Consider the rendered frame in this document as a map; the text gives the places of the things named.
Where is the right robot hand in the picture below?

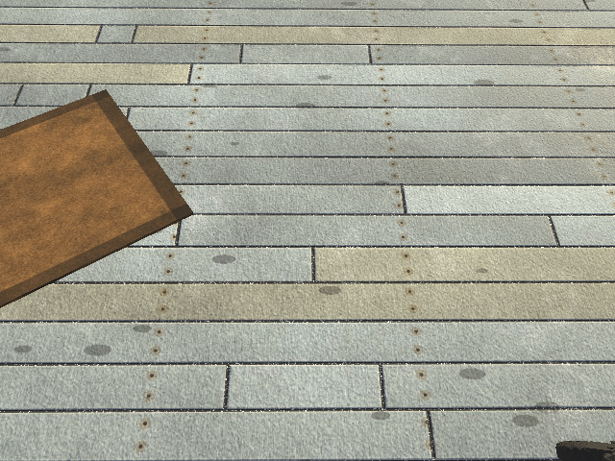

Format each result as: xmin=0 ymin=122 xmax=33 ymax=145
xmin=555 ymin=441 xmax=615 ymax=461

